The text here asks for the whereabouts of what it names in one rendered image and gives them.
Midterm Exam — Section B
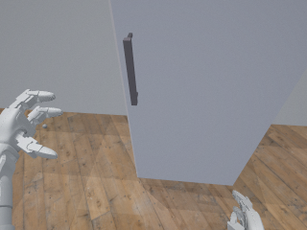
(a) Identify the robot right hand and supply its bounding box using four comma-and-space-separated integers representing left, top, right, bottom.
227, 190, 265, 230

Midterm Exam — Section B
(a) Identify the robot left hand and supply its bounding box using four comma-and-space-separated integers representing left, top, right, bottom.
0, 89, 63, 159

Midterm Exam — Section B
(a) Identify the handle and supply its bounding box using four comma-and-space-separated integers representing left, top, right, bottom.
123, 33, 138, 105

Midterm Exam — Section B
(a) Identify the fridge door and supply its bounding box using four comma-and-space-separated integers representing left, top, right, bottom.
110, 0, 307, 186

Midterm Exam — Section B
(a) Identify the robot left forearm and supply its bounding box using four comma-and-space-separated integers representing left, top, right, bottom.
0, 142, 20, 230

